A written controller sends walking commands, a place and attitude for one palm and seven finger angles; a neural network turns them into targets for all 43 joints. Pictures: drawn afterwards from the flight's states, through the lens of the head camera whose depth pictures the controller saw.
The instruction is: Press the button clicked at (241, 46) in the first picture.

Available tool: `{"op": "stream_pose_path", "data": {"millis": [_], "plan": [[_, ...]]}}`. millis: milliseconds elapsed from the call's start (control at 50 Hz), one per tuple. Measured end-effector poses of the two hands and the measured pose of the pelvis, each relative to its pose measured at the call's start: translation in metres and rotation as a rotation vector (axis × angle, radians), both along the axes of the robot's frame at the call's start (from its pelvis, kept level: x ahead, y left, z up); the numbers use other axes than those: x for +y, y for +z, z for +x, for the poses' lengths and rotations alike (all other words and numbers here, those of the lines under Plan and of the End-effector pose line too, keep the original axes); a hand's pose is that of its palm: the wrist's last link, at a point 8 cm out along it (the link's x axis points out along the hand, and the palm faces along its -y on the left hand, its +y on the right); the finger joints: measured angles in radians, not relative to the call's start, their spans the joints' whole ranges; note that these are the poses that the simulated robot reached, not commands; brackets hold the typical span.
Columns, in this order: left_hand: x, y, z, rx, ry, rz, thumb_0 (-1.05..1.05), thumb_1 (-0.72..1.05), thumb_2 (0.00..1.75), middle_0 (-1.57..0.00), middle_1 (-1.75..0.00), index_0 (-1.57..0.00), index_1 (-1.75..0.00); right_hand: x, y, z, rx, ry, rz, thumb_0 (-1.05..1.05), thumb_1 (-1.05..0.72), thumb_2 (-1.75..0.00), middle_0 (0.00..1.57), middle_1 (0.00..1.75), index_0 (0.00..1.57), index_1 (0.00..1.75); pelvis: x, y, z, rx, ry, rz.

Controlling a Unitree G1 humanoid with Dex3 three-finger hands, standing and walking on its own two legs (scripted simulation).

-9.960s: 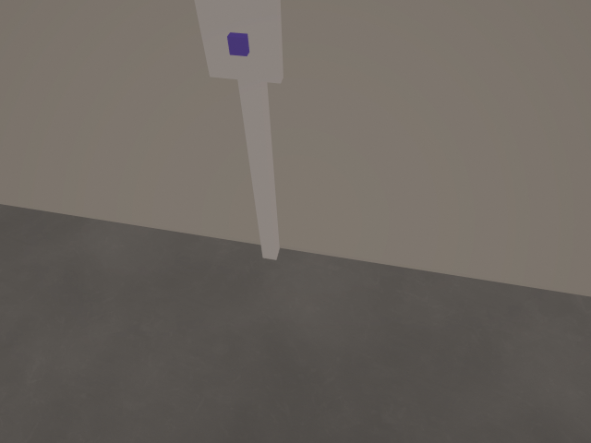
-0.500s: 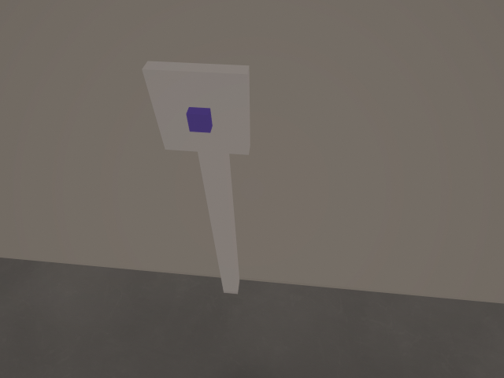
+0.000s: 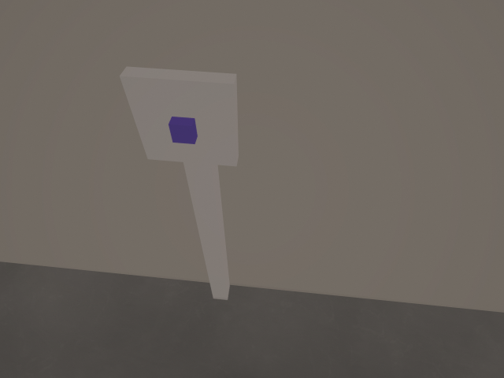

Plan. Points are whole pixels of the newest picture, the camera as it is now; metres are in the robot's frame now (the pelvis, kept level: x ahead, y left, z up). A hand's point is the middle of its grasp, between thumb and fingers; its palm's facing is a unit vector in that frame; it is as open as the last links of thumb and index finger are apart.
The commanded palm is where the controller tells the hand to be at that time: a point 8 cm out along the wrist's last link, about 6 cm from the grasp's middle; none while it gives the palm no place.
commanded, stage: look again from close up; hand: left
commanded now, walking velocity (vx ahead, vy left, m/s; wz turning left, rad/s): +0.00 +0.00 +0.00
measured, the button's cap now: (184, 129) +0.48 +0.15 +0.13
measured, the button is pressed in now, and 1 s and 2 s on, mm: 0 0 0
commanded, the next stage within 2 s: raise the hand and make a fist in 0.08 s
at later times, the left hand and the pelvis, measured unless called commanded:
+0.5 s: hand (168, 323) +0.19 +0.14 +0.02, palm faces -0.02 -1.00 -0.03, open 6.1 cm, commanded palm +0.12 +0.22 -0.03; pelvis -0.02 -0.04 -0.03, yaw -1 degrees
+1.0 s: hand (141, 332) +0.18 +0.17 +0.03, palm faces -0.05 -1.00 -0.02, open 3.1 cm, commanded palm +0.13 +0.23 +0.03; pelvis -0.05 -0.02 -0.04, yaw -2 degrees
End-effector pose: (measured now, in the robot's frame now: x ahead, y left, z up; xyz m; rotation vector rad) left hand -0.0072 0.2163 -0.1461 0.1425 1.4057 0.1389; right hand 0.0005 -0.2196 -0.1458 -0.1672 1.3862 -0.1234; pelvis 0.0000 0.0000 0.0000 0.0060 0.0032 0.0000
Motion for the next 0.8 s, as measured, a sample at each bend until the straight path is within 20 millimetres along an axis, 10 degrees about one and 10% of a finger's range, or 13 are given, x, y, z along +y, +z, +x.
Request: {"op": "stream_pose_path", "data": {"millis": [220,360,420,540,660,800], "plan": [[0.0,0.009,0.031,-0.078,0.05,0.037,0.01,0.92,0.89,-0.2,-0.3,-0.2,-0.3,-0.01,-0.002,0.013,-0.017,-0.015,0.003,0.02,-0.92,-0.9,0.2,0.29,0.2,0.3,-0.01,-0.002,0.012,0.011,0.001,-0.003],[0.008,0.139,0.172,-0.949,0.035,0.127,0.02,0.93,0.89,-0.27,-0.37,-0.27,-0.37,-0.042,0.015,0.082,-0.469,-0.001,-0.045,0.02,-0.92,-0.9,0.2,0.3,0.2,0.3,-0.015,-0.009,0.005,0.045,0.024,0.017],[-0.006,0.176,0.199,-1.233,-0.055,0.047,0.01,0.93,0.89,-0.32,-0.43,-0.32,-0.43,-0.055,0.028,0.118,-0.63,0.006,-0.056,0.02,-0.91,-0.9,0.2,0.3,0.2,0.3,-0.022,-0.016,-0.004,0.09,0.008,0.018],[-0.026,0.143,0.156,-1.324,-0.192,-0.179,0.0,0.91,0.89,-0.47,-0.59,-0.47,-0.59,-0.079,0.066,0.166,-0.862,0.087,-0.103,0.02,-0.91,-0.9,0.2,0.29,0.2,0.3,-0.041,-0.038,-0.026,0.146,-0.028,0.034],[0.005,0.121,0.087,-1.26,-0.049,-0.057,0.01,0.9,0.89,-0.63,-0.76,-0.63,-0.76,-0.084,0.076,0.179,-0.934,0.159,-0.158,0.01,-0.9,-0.9,0.19,0.29,0.19,0.3,-0.046,-0.054,-0.042,0.149,0.005,0.005],[-0.001,0.166,0.117,-1.549,-0.195,-0.081,0.02,0.9,0.9,-0.82,-0.97,-0.82,-0.97,-0.048,0.039,0.146,-0.857,0.179,-0.075,0.01,-0.9,-0.9,0.19,0.29,0.19,0.3,-0.041,-0.062,-0.061,0.127,0.033,-0.038]]}}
